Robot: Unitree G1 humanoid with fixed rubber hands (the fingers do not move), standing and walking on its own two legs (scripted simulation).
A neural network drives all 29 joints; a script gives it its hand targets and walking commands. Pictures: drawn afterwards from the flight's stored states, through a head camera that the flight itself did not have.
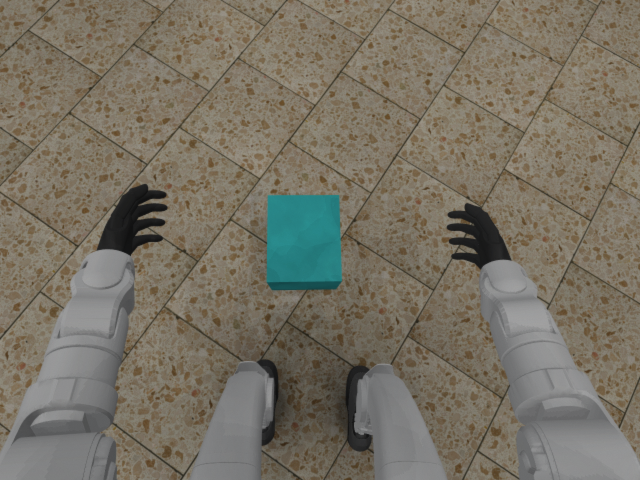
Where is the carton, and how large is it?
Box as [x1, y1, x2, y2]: [267, 195, 341, 289]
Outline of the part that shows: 268,195 267,283 271,289 336,288 341,281 338,195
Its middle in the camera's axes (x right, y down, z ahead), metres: -0.05 +0.01 +1.03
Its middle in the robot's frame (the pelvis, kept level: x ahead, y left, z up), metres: +0.50 +0.02 -0.61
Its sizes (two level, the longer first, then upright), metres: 0.218 0.179 0.168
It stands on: the floor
